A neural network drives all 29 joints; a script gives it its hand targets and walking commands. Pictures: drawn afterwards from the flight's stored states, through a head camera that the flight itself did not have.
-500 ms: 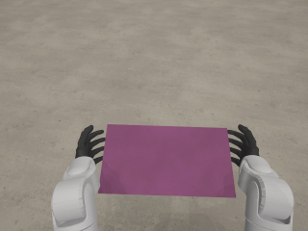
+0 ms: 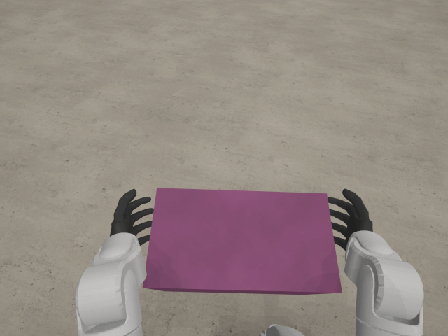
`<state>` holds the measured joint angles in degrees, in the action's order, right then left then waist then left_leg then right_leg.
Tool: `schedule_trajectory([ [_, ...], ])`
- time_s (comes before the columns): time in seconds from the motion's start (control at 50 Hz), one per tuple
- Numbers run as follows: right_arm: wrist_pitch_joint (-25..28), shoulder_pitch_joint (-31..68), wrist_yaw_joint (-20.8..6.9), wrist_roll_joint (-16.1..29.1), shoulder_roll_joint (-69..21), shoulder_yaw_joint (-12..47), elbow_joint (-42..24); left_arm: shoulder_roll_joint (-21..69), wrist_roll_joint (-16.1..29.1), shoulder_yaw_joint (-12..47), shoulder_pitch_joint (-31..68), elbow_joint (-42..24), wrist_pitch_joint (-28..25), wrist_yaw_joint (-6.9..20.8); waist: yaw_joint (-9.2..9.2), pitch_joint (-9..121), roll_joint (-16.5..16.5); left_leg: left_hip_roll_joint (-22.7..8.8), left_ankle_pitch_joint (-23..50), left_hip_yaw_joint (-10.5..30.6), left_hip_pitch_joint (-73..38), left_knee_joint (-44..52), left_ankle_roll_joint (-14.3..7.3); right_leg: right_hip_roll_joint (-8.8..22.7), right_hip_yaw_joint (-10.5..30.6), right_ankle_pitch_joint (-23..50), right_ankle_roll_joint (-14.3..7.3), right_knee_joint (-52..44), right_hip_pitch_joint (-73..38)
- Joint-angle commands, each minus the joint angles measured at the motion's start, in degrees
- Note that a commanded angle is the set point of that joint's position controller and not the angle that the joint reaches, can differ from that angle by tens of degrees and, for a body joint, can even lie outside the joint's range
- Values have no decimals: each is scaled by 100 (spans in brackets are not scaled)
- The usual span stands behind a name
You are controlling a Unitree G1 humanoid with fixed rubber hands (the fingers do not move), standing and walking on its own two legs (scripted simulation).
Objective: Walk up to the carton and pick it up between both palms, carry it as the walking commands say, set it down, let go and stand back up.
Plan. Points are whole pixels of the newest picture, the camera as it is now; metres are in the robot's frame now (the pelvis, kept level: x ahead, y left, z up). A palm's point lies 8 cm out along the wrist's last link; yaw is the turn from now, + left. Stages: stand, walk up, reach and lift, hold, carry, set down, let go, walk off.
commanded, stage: carry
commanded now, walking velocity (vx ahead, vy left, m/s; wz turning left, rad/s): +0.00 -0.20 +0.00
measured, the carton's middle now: (237, 247) +0.27 +0.01 -0.01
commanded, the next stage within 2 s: none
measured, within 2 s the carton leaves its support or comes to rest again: neither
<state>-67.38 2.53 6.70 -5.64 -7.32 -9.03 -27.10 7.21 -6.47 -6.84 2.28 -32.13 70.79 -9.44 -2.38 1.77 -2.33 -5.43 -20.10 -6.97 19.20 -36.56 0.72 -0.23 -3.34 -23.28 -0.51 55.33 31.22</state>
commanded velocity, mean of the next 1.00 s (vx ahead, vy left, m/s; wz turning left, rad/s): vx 0.00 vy -0.18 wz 0.00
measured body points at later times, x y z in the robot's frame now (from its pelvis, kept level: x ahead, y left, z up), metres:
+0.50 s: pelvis -0.05 -0.15 -0.01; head -0.03 -0.12 +0.44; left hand +0.20 +0.05 +0.07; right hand +0.22 -0.31 +0.09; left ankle -0.08 -0.05 -0.73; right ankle +0.00 -0.19 -0.72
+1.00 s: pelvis -0.10 -0.31 +0.00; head -0.07 -0.32 +0.44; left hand +0.16 -0.13 +0.08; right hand +0.16 -0.49 +0.07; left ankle -0.14 -0.21 -0.69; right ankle -0.05 -0.36 -0.73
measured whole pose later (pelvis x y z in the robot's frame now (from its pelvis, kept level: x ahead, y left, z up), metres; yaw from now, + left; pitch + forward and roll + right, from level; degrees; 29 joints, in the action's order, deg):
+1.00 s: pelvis -0.10 -0.31 +0.00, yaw +2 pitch +4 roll +0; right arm -69.9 3.9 9.6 -4.7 -7.3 -8.9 -32.9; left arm 7.3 -6.8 -7.1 3.6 -31.9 67.9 -7.1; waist 2.1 -0.1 2.0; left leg -2.8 -31.5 -5.4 25.8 -53.1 1.9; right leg -1.7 -9.8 -13.0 -6.5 34.1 25.5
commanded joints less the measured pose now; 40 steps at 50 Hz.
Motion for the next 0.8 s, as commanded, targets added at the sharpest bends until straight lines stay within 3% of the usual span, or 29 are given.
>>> schedule_trajectory([
  [0.0,45,2700,-1216,2097,-4864,4145,-1100,5144,2662,4704,3111,-624,-233,1507,277,1553,1371,-1485,3812,1053,-1342,1062,-762,188,-146,-18,206,-606,94],
  [0.02,-9,2558,-1169,2039,-4876,4132,-1000,5117,2654,4681,2989,-557,-192,1499,257,1637,1724,-1522,3698,993,-1097,1005,-671,219,-169,132,180,-1010,-263],
  [0.06,-88,2439,-1079,2003,-4722,4227,-1004,4917,2550,4442,2510,-318,-155,1490,183,1919,1444,-1357,3098,833,-909,590,-424,82,-324,694,142,-2350,-1174],
  [0.08,-113,2304,-1065,2007,-4673,4282,-1049,4918,2540,4462,2362,-275,-129,1484,156,2123,1328,-1063,3088,477,-859,163,-246,41,-579,1175,146,-3038,-1822],
  [0.1,-158,2113,-1055,1993,-4513,4292,-957,4710,2447,4317,2222,-182,-106,1478,199,2247,710,-761,2438,287,-499,-290,1,429,-262,1869,121,-3404,-2508],
  [0.12,-207,2143,-1070,1998,-4516,4301,-962,4639,2451,4323,2372,-262,-112,1488,239,2392,-552,-310,544,79,561,-1003,305,1400,921,4666,-260,-2969,-3333],
  [0.14,-250,2296,-1081,2084,-4521,4442,-1056,4633,2448,4325,2350,-238,-120,1489,209,2277,-1520,49,-1556,-35,1245,-1748,431,1943,1311,6343,-739,-2659,-3486],
  [0.16,-253,2794,-1176,2304,-4655,4771,-1347,4773,2406,4252,2271,-236,-194,1515,136,2098,-1705,189,-2021,176,1135,-2192,386,1999,1379,5760,-1069,-2855,-2827],
  [0.18,-242,3097,-1247,2461,-4810,4907,-1418,4856,2337,4163,2251,-296,-190,1516,145,1907,-1131,231,-1773,175,966,-2562,356,1729,1227,4725,-1013,-3089,-2229],
  [0.22,-258,3179,-1299,2618,-5001,4906,-1255,4873,2273,4130,2524,-547,-227,1480,146,1691,-781,174,-1482,196,1081,-2489,231,1568,870,3648,-1027,-3173,-2017],
  [0.24,-237,3190,-1321,2660,-5140,4967,-1282,5033,2300,4161,2566,-585,-264,1505,139,1755,-884,132,-1238,208,1167,-2389,164,1521,784,3190,-1090,-3215,-2154],
  [0.3,-180,3168,-1296,2695,-5256,4970,-1287,5095,2297,4109,2509,-565,-344,1499,132,2137,-1000,168,-1123,232,1011,-1843,103,1425,849,3326,-1182,-3130,-2466],
  [0.36,-170,3089,-1294,2655,-5188,4891,-1339,5113,2342,4228,2590,-672,-353,1471,135,2354,-766,260,-964,239,328,-638,-54,1397,1075,2566,-1308,-3146,-2273],
  [0.4,-234,2531,-1292,2447,-5007,4551,-950,4972,2401,4356,2593,-628,-277,1417,254,2504,-307,171,-48,239,-607,961,-146,1173,853,2356,-1025,-2900,-1934],
  [0.42,-230,2281,-1298,2352,-4975,4393,-717,4972,2424,4490,2640,-590,-240,1397,370,2462,461,-596,787,962,-1699,1631,-303,970,599,2178,-671,-2331,-887],
  [0.44,-198,2029,-1308,2182,-4685,4165,-626,4897,2475,4606,2717,-742,-200,1409,346,2301,2193,-2306,2590,2900,-2309,1810,-688,306,13,500,-187,-1217,484],
  [0.46,-196,1995,-1303,2149,-4731,4111,-443,4796,2433,4636,2926,-746,-162,1400,304,1976,2339,-2816,3561,2971,-2143,1639,-1243,85,15,-637,-19,-124,993],
  [0.48,-116,2103,-1338,2106,-4945,4017,-387,4934,2594,4806,3440,-910,-189,1460,380,1810,2191,-2575,3830,2613,-1468,1415,-1513,454,710,-532,-73,612,642],
  [0.52,-65,2125,-1337,1989,-5019,3998,-538,5087,2677,4918,3584,-922,-203,1504,325,1547,1277,-1942,3128,1753,-1430,1413,-1074,354,595,-235,25,459,757],
  [0.54,-51,2383,-1357,2059,-5022,4029,-727,5147,2736,4949,3694,-1011,-202,1504,303,1358,1173,-1635,3352,1298,-1453,1306,-907,291,405,-107,35,202,760],
  [0.6,-13,2647,-1243,2101,-4962,4128,-1060,5193,2777,4884,3386,-876,-209,1503,279,1364,1409,-1362,3930,958,-1291,1022,-662,143,-154,-112,207,-735,168],
  [0.62,-24,2576,-1194,2058,-4853,4115,-1077,5111,2735,4812,3178,-748,-171,1513,277,1544,1783,-1425,3938,887,-1245,963,-599,148,-245,-13,233,-1076,-166],
  [0.66,-68,2421,-1138,2045,-4678,4181,-1128,4996,2627,4657,2732,-485,-136,1485,245,1681,1847,-1304,3536,795,-1007,778,-427,14,-467,473,248,-1928,-808],
  [0.68,-151,2278,-1116,1971,-4536,4153,-991,4856,2536,4540,2497,-308,-68,1479,186,1795,1735,-1156,3187,620,-868,442,-249,25,-566,959,219,-2840,-1370],
  [0.7,-188,2168,-1094,1990,-4540,4196,-1004,4818,2526,4478,2426,-311,-51,1471,204,2044,1107,-892,2872,435,-743,45,-131,73,-617,1277,214,-3404,-2057],
  [0.72,-246,2060,-1075,2013,-4517,4274,-937,4698,2436,4371,2245,-176,-11,1491,242,2292,307,-552,1495,277,-72,-484,159,742,194,2746,58,-3391,-2905],
  [0.74,-278,2165,-1076,2041,-4487,4346,-1101,4620,2445,4327,2272,-173,-39,1503,239,2233,-1428,5,-1191,-80,1248,-1512,429,1901,1496,5387,-506,-3091,-3514],
  [0.76,-303,2515,-1143,2207,-4563,4569,-1258,4785,2495,4419,2438,-288,-106,1496,164,2157,-1680,186,-2082,188,1288,-1887,391,2074,1471,5955,-1060,-2852,-3174],
  [0.78,-292,3013,-1257,2453,-4712,4859,-1550,4949,2364,4278,2254,-243,-149,1506,133,1867,-1355,143,-2001,210,1095,-2082,434,1827,1328,5141,-1102,-2962,-2488],
])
